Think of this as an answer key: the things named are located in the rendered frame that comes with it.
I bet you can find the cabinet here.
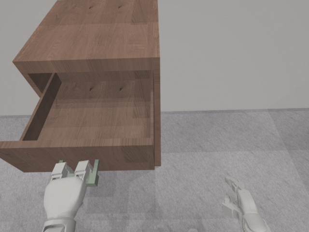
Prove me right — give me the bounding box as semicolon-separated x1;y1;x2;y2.
12;0;161;166

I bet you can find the handle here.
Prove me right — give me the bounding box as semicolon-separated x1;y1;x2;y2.
59;159;100;187

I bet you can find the robot right forearm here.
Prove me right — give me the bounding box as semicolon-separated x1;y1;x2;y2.
242;213;273;232

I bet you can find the left robot hand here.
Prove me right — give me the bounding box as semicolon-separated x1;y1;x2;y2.
43;160;93;220

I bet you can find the robot left forearm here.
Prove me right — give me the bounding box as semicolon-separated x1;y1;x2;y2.
42;217;76;232

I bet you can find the drawer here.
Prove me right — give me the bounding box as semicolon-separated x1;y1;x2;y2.
0;70;155;173

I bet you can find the right robot hand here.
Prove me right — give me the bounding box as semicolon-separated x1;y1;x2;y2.
222;176;259;222

